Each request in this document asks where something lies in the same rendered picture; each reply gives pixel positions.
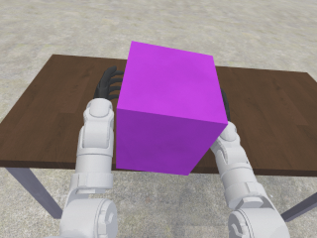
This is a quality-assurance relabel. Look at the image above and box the carton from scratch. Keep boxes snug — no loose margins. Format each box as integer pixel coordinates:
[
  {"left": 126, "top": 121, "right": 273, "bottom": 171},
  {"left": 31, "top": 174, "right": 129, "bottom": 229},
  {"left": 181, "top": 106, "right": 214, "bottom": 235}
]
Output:
[{"left": 116, "top": 41, "right": 229, "bottom": 176}]

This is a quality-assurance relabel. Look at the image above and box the right robot forearm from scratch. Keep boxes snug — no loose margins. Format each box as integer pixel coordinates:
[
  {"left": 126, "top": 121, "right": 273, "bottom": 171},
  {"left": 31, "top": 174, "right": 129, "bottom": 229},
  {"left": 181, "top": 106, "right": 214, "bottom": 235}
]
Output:
[{"left": 210, "top": 121, "right": 290, "bottom": 238}]

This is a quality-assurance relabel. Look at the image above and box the table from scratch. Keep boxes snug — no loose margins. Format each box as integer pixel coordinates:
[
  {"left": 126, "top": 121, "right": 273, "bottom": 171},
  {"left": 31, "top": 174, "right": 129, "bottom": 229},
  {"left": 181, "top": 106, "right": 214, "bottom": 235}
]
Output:
[{"left": 0, "top": 54, "right": 317, "bottom": 222}]

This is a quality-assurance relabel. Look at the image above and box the right robot hand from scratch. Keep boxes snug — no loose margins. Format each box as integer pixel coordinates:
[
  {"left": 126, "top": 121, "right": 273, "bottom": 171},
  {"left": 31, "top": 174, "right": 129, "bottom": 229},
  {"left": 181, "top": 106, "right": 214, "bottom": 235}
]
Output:
[{"left": 220, "top": 87, "right": 231, "bottom": 122}]

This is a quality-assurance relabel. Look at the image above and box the left robot forearm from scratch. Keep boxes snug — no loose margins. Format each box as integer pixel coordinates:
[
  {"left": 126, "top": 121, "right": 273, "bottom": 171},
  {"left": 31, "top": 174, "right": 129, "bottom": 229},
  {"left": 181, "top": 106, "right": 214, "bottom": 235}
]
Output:
[{"left": 58, "top": 98, "right": 114, "bottom": 234}]

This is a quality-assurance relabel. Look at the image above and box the robot left upper arm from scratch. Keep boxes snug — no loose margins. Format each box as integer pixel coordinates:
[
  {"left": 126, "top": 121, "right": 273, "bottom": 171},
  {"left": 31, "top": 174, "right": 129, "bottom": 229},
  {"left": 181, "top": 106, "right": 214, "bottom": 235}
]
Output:
[{"left": 44, "top": 198, "right": 118, "bottom": 238}]

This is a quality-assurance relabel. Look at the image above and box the left robot hand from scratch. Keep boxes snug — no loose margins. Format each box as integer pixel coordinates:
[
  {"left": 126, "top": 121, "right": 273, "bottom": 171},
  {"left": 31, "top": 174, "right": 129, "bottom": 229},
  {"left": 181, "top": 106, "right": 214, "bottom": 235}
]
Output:
[{"left": 93, "top": 65, "right": 124, "bottom": 101}]

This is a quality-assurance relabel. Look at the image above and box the robot right upper arm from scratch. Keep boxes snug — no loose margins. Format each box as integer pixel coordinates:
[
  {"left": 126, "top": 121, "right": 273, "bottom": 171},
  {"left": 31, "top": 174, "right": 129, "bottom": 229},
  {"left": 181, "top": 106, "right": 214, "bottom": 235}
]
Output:
[{"left": 228, "top": 207, "right": 289, "bottom": 238}]

